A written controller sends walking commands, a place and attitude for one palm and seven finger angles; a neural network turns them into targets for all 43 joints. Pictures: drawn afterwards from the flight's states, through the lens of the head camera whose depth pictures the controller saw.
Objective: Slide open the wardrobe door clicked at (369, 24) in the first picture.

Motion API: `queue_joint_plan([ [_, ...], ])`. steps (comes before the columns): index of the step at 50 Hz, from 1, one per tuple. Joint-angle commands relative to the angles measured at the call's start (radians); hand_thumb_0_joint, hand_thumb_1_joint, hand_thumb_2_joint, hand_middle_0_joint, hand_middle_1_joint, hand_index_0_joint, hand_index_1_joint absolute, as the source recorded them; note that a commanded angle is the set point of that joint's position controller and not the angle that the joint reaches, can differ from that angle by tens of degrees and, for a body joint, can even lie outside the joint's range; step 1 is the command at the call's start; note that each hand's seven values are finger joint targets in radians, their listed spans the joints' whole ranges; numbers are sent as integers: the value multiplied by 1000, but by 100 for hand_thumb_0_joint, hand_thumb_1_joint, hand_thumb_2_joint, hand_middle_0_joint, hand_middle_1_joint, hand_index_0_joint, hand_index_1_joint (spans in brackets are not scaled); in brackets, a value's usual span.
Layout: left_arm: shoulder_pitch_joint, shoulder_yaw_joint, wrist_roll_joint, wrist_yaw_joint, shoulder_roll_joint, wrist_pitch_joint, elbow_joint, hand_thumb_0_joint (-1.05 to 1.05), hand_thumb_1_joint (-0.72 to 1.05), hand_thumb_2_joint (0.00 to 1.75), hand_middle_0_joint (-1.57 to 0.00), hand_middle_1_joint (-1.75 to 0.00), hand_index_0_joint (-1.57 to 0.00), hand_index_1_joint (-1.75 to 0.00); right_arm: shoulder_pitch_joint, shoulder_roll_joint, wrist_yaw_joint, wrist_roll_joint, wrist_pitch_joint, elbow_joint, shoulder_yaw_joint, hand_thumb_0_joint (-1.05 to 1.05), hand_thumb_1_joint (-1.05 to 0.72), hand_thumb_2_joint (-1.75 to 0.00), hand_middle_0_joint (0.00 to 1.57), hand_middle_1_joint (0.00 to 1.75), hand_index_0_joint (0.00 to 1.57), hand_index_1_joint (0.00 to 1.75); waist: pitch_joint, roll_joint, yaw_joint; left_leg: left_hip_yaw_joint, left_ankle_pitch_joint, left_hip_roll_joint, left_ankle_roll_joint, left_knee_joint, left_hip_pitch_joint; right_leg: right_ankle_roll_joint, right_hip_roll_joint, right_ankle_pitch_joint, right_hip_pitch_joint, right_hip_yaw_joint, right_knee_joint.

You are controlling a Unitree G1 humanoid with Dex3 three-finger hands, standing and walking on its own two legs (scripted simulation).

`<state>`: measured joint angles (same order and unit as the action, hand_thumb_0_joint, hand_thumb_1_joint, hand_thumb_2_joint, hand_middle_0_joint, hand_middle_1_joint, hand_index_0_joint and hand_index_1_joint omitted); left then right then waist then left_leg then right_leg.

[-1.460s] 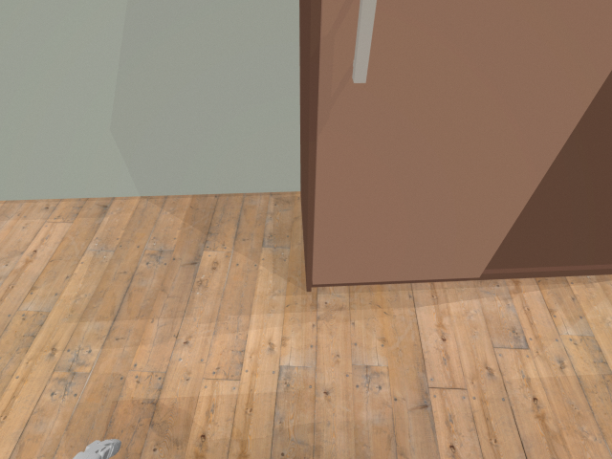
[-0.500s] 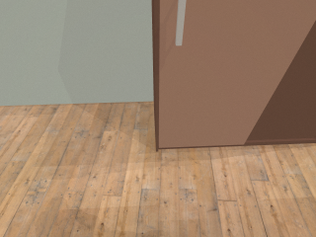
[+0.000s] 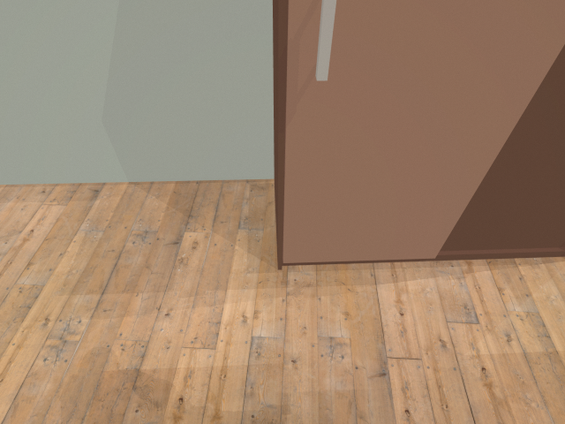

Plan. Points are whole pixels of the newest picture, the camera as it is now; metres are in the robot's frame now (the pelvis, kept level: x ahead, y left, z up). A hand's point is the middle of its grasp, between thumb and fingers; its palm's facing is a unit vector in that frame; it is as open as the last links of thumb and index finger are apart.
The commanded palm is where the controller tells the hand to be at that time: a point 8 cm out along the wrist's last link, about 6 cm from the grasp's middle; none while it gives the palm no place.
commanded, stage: turn to face it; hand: left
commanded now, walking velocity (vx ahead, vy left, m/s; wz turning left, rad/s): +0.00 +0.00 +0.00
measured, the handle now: (324, 31) +0.82 -0.04 +0.20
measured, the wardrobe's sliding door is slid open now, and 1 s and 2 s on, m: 0.00 0.00 0.00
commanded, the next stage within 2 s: take the last steps up to it in 0.12 s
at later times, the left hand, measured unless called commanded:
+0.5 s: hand out of the picture +0.03 +0.20 -0.18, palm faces -0.01 -0.97 -0.24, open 7.3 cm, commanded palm none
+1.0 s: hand out of the picture +0.06 +0.13 -0.20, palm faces +0.06 -0.99 -0.08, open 7.4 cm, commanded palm none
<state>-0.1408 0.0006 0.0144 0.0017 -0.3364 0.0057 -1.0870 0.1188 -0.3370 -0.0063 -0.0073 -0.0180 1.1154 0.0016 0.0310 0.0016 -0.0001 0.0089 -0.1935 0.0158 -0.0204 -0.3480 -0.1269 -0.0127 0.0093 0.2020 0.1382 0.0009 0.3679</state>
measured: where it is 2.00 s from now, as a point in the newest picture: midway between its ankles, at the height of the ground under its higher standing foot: (313, 409)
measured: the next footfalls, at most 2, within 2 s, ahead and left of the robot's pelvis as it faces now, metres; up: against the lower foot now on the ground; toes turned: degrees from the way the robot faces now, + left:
left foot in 0.90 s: +0.28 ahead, +0.07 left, +0.00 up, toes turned +9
right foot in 1.44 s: +0.42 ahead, -0.22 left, +0.00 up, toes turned -9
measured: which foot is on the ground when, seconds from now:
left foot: down 0.00-0.56, up 0.58-0.88, down 0.90-1.00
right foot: down 0.00-0.92, up 0.94-1.00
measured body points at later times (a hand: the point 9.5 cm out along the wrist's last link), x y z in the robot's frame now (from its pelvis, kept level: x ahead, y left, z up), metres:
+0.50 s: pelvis +0.03 -0.01 -0.01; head +0.02 -0.01 +0.44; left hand +0.03 +0.25 -0.17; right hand +0.05 -0.26 -0.17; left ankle +0.00 +0.13 -0.75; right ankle +0.00 -0.11 -0.75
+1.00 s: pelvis +0.18 -0.01 -0.03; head +0.19 +0.02 +0.42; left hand +0.06 +0.18 -0.19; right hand +0.27 -0.23 -0.16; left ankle +0.24 +0.06 -0.75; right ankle +0.05 -0.12 -0.66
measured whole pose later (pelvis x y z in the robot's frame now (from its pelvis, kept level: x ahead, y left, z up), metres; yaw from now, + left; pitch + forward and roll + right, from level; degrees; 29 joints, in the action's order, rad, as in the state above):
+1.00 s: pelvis +0.18 -0.01 -0.03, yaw -2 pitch -2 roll -1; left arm -0.49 -0.04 0.03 0.01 -0.11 0.00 -1.19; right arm 0.14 -0.10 -0.03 -0.02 -0.08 1.04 -0.04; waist 0.05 -0.05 -0.03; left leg -0.20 -0.28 0.06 0.08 -0.68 -0.37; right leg -0.05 0.03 0.44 0.28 -0.02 1.15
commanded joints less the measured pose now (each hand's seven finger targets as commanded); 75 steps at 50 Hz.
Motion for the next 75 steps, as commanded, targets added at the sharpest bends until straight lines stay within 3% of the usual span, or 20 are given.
queue_joint_plan([
  [1,37,-39,-4,9,-205,26,59,0,90,90,-20,-30,-20,-30,-47,-200,-12,-2,-20,-58,-33,0,-90,-90,20,30,20,30,-66,1,-4,76,127,103,38,46,18,-19,-130,-151,-6,111,-65],
  [11,33,-44,-4,12,-200,19,67,0,90,90,-20,-30,-20,-30,-44,-194,-12,-1,-16,-69,-34,0,-90,-90,20,30,20,30,-82,4,-5,90,192,101,40,25,6,-11,-134,-190,-28,83,-28],
  [19,-114,-25,8,-8,-54,-6,24,0,90,90,-20,-30,-20,-30,78,-81,-4,-19,9,-34,-27,0,-90,-90,20,30,20,30,89,25,0,143,-357,129,68,64,-107,-10,-62,293,147,58,33],
  [25,-193,-41,11,-22,24,13,46,0,90,90,-20,-30,-20,-30,185,-82,-24,-16,-12,-31,-64,0,-90,-90,20,30,20,30,81,136,1,233,-107,249,148,-1,-34,-9,-25,163,205,-45,162],
  [27,-338,-60,12,-16,3,26,-1,0,90,90,-20,-30,-20,-30,146,-19,-29,-12,-19,-49,-60,0,-90,-90,20,30,20,30,35,-61,-65,53,-28,132,77,-279,-266,-54,-104,53,-94,107,8],
  [28,-448,-80,15,1,-57,34,-42,0,90,90,-20,-30,-20,-30,87,53,-26,-8,-27,-85,-43,0,-90,-90,20,30,20,30,40,-320,-101,-114,-230,8,25,-528,-491,-130,-275,-105,-245,365,-105],
  [29,-527,-76,9,13,-42,42,-68,0,90,90,-20,-30,-20,-30,4,39,-25,-13,-29,-117,-48,0,-90,-90,20,30,20,30,81,-255,-130,-51,-395,32,30,-691,-580,-196,-352,-293,-230,455,-112],
  [32,-466,-56,14,29,38,49,-57,0,90,90,-20,-30,-20,-30,4,93,-9,-15,-28,-105,-57,0,-90,-90,20,30,20,30,71,-27,-65,-55,-291,88,21,-804,-617,-241,-296,-307,-221,299,-72],
  [40,-446,-39,20,39,104,55,-89,0,90,90,-20,-30,-20,-30,-28,164,10,-10,-20,-118,-59,0,-90,-90,20,30,20,30,106,-113,-14,-152,-108,62,37,-458,-386,-167,-189,-382,-27,125,-115],
  [43,-402,-49,12,30,90,54,-86,0,90,90,-20,-30,-20,-30,182,141,-14,-11,-36,-53,-72,0,-90,-90,20,30,20,30,10,-85,84,-199,6,0,63,-279,-66,-129,-132,-582,21,39,115],
  [44,-404,-52,7,25,98,52,-82,0,90,90,-20,-30,-20,-30,319,99,-27,-16,-41,-10,-82,0,-90,-90,20,30,20,30,-63,-50,136,-134,47,53,81,-207,132,-105,-106,-509,107,29,314],
  [46,-446,-49,2,9,152,49,-30,0,90,90,-20,-30,-20,-30,467,-70,-44,-20,-42,16,-112,0,-90,-90,20,30,20,30,-197,230,127,534,-5,533,279,70,313,-41,43,318,419,-9,884],
  [47,-397,-50,12,13,132,31,-12,0,90,90,-20,-30,-20,-30,367,-58,-47,-9,-35,-8,-106,0,-90,-90,20,30,20,30,-108,146,91,561,-243,555,281,150,130,-45,-16,305,448,46,997],
  [49,-318,-61,28,-6,153,17,1,0,90,90,-20,-30,-20,-30,215,65,-43,-15,-46,-46,-75,0,-90,-90,20,30,20,30,121,53,25,367,-330,432,202,205,-154,-25,-97,144,465,45,969],
  [54,-380,-66,30,-18,200,-19,9,0,90,90,-20,-30,-20,-30,177,99,-34,-18,-63,-75,-71,0,-90,-90,20,30,20,30,64,94,-39,7,-112,291,144,172,-234,21,-121,-5,395,-7,813],
  [67,-11,-72,16,-33,130,-6,142,0,90,90,-20,-30,-20,-30,311,30,-25,-32,-32,-42,-99,0,-90,-90,20,30,20,30,91,140,51,-16,40,307,154,100,-79,29,-102,21,307,-93,271],
  [70,-223,-83,17,-21,79,24,71,0,90,90,-20,-30,-20,-30,300,46,-20,-23,-23,-32,-93,0,-90,-90,20,30,20,30,-67,35,-46,-104,57,200,70,-202,-98,7,-74,-83,-42,-102,44],
  [71,-302,-96,20,-3,-11,47,39,0,90,90,-20,-30,-20,-30,365,125,-11,-13,-27,-29,-72,0,-90,-90,20,30,20,30,-184,-209,-58,-176,-183,97,20,-449,-281,-44,-297,-311,-279,131,19],
  [72,-292,-86,2,10,-56,51,46,0,90,90,-20,-30,-20,-30,367,159,-20,-3,-11,-49,-49,0,-90,-90,20,30,20,30,-202,-234,-29,-86,-429,50,1,-567,-290,-88,-431,-640,-205,243,0],
  [75,-110,-73,6,36,9,38,73,0,90,90,-20,-30,-20,-30,338,143,-38,5,12,-24,-55,0,-90,-90,20,30,20,30,-120,-206,-1,-19,-381,79,-14,-605,-262,-166,-390,-904,-56,125,60],
])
